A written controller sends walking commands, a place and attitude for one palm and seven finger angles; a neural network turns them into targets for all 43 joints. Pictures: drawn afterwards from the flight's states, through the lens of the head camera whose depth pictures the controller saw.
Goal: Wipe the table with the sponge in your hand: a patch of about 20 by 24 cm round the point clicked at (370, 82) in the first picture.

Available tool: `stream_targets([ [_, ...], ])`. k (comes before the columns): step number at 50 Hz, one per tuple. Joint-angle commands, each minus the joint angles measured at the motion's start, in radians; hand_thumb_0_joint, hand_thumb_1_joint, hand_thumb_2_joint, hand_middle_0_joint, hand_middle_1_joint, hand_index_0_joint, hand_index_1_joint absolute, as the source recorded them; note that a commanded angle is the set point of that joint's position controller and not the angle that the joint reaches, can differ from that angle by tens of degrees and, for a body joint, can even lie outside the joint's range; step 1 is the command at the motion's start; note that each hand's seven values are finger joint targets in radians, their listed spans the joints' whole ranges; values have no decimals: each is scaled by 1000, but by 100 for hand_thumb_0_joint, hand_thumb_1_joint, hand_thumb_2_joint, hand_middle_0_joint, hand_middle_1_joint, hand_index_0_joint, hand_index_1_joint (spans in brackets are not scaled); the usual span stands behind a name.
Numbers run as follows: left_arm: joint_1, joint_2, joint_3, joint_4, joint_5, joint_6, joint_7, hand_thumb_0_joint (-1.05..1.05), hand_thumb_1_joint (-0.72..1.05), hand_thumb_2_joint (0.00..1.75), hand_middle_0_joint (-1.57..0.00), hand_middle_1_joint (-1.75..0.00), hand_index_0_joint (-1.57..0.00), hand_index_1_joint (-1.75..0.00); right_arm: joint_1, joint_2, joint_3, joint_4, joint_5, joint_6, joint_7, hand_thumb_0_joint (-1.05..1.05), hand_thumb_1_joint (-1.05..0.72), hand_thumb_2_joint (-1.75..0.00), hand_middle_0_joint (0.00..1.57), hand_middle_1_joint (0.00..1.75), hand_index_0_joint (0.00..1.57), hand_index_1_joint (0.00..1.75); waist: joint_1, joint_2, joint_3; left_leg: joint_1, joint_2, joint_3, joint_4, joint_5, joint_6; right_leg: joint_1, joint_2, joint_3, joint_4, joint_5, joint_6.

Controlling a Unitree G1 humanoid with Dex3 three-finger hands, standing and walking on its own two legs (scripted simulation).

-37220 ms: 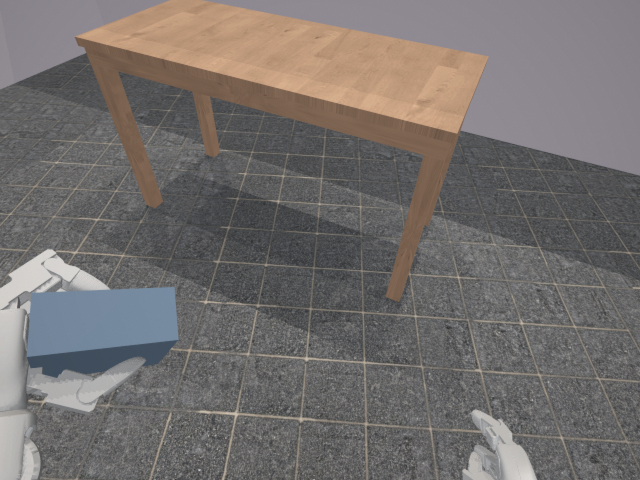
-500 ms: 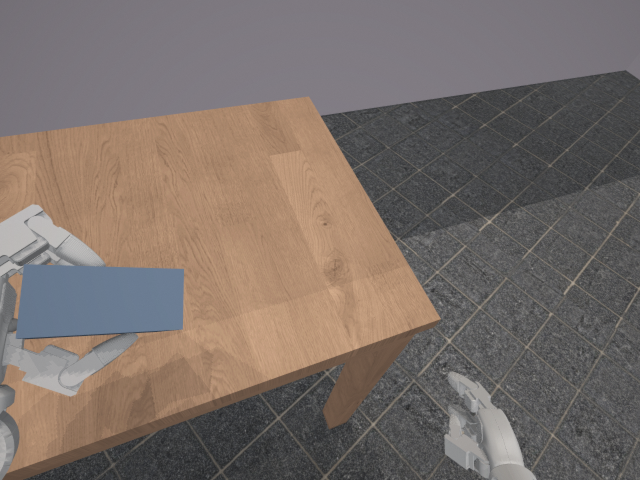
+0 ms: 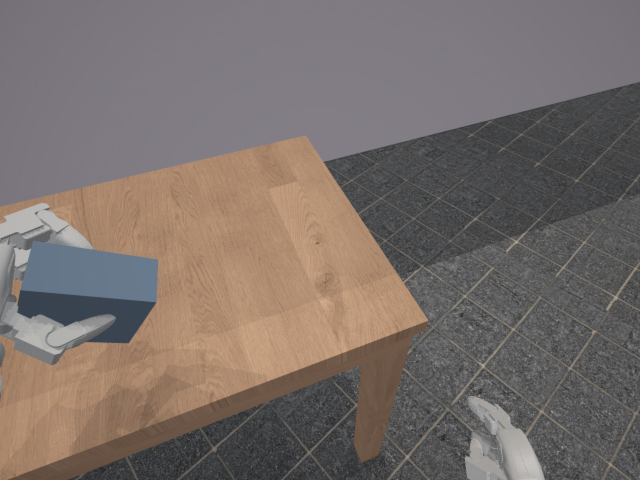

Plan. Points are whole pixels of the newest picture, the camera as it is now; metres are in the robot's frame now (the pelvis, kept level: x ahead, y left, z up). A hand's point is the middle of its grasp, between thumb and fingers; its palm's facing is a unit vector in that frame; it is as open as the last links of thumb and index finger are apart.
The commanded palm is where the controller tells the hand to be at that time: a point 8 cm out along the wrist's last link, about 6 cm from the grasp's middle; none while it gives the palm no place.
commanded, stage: turn the palm down, sponge in hand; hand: left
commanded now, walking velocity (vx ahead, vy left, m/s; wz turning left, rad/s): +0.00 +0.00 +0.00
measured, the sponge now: (105, 300) +0.25 +0.25 +0.15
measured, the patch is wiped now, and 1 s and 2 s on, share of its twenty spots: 0.00 0.00 0.00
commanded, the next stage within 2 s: move the sponge above the wiping area in 1.98 s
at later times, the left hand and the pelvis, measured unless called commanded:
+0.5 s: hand (108, 333) +0.21 +0.23 +0.15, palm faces +0.18 -0.56 -0.81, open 9.5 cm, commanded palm +0.16 +0.27 +0.20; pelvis -0.02 -0.05 -0.01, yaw +2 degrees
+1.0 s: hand (73, 307) +0.23 +0.27 +0.16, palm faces +0.21 -0.31 -0.92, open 9.5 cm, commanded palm +0.19 +0.29 +0.22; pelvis +0.02 +0.00 +0.00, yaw +1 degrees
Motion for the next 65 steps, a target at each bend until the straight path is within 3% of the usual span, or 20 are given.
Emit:
stream_targets([
  [1,115,180,84,-204,19,-33,-32,0,10,130,-120,-160,-120,-160,-148,-151,-63,-202,8,-23,-21,0,-90,-90,20,30,20,30,34,-186,-108,5,74,-43,-63,297,-36,20,31,-104,-38,164,-12],
  [3,34,233,163,-258,-27,-151,-3,0,10,130,-120,-160,-120,-160,-147,-142,-72,-206,-1,-29,-40,0,-90,-90,20,30,20,30,25,-194,-145,-4,61,-48,-41,169,-23,-13,28,-84,-37,67,0],
  [4,-42,349,265,-311,-39,-198,27,0,10,130,-120,-160,-120,-160,-170,-148,-71,-201,8,-29,-43,0,-90,-90,20,30,20,30,34,-142,-175,2,57,-38,-32,89,-22,-10,32,-43,-42,-13,-3],
  [7,-133,314,213,-251,22,-324,110,0,10,130,-120,-160,-120,-160,-107,-106,-81,-158,-16,-44,-63,0,-90,-90,20,30,20,30,24,41,-161,-29,41,-34,-2,35,-33,-23,4,-16,-43,-76,-11],
  [9,-200,399,224,-179,109,-300,160,0,10,130,-120,-160,-120,-160,-102,-116,-75,-132,-9,-40,-66,0,-90,-90,20,30,20,30,9,195,-102,-62,30,-24,18,-73,-38,-68,-15,31,-59,-164,-31],
  [10,-252,296,110,-140,121,-282,160,0,10,130,-120,-160,-120,-160,-115,-93,-70,-129,-14,-44,-70,0,-90,-90,20,30,20,30,-5,188,-95,-99,29,-22,34,-96,-36,-54,-50,39,-78,-193,-26],
  [15,-311,320,-30,17,162,-87,70,0,10,130,-120,-160,-120,-160,-168,-132,-70,-141,19,-24,-111,0,-90,-90,20,30,20,30,-6,40,-52,-156,41,-16,113,-78,-49,16,-148,228,-189,-404,-1],
  [19,-305,412,14,-12,210,-72,7,0,10,130,-120,-160,-120,-160,-247,-119,-57,-180,41,-10,-121,0,-90,-90,20,30,20,30,22,-113,-47,-169,46,-40,137,-56,-44,17,-152,273,-191,-487,15],
  [22,-220,441,104,-94,197,-156,4,0,10,130,-120,-160,-120,-160,-206,-109,-79,-184,18,6,-118,0,-90,-90,20,30,20,30,49,-152,-119,-182,58,-60,142,-33,-47,57,-157,248,-135,-376,28],
  [24,-142,508,205,-124,193,-177,37,0,10,130,-120,-160,-120,-160,-219,-100,-79,-197,26,7,-107,0,-90,-90,20,30,20,30,86,-62,-129,-175,54,-49,139,-18,-53,56,-142,262,-123,-367,5],
  [25,-138,445,169,-146,195,-184,54,0,10,130,-120,-160,-120,-160,-194,-88,-83,-200,19,12,-101,0,-90,-90,20,30,20,30,75,-68,-143,-198,61,-52,139,-8,-57,76,-154,245,-95,-288,11],
  [29,-9,444,190,-113,244,-93,140,0,10,130,-120,-160,-120,-160,-167,-120,-94,-197,34,35,-82,0,-90,-90,20,30,20,30,90,70,-115,-163,54,-38,98,72,-53,47,-100,197,-42,-97,-26],
  [34,11,399,89,-145,315,53,132,0,10,130,-120,-160,-120,-160,-187,-146,-77,-226,49,58,-104,0,-90,-90,20,30,20,30,66,-27,-114,-99,60,-35,36,172,-22,32,-41,61,2,91,-18],
  [38,-63,376,-11,-298,376,49,83,0,10,130,-120,-160,-120,-160,-162,-136,-73,-243,44,50,-128,0,-90,-90,20,30,20,30,38,-25,-195,-7,62,-43,20,233,-6,26,-29,-2,4,153,-3],
  [43,-84,388,-40,-366,487,16,102,0,10,130,-120,-160,-120,-160,-157,-119,-64,-224,25,41,-135,0,-90,-90,20,30,20,30,45,50,-229,62,73,-79,-9,315,-17,25,-17,-16,-5,157,-18],
  [49,-129,438,34,-272,584,148,162,0,10,130,-120,-160,-120,-160,-247,-108,-41,-192,36,82,-97,0,-90,-90,20,30,20,30,93,145,-202,78,87,-114,-47,512,-76,92,7,14,-23,184,-59],
  [50,-177,362,-51,-278,580,174,152,0,10,130,-120,-160,-120,-160,-224,-106,-38,-201,26,96,-94,0,-90,-90,20,30,20,30,78,115,-207,77,96,-102,-52,543,-79,107,-9,-25,-34,217,-49],
  [56,-196,317,-207,-201,627,330,24,0,10,130,-120,-160,-120,-160,-293,-130,-19,-214,49,131,-89,0,-90,-90,20,30,20,30,61,36,-151,68,92,-112,-119,435,-69,119,-6,-27,-88,184,-42],
  [60,-295,318,-273,-316,715,300,-48,0,10,130,-120,-160,-120,-160,-339,-118,-2,-235,45,125,-92,0,-90,-90,20,30,20,30,56,43,-217,103,82,-121,-131,406,-32,143,3,-18,-85,171,-46],
  [65,-354,442,-155,-384,819,195,8,0,10,130,-120,-160,-120,-160,-336,-98,4,-218,14,119,-89,0,-90,-90,20,30,20,30,94,86,-305,145,82,-153,-138,475,-28,219,12,18,-74,186,-68],
])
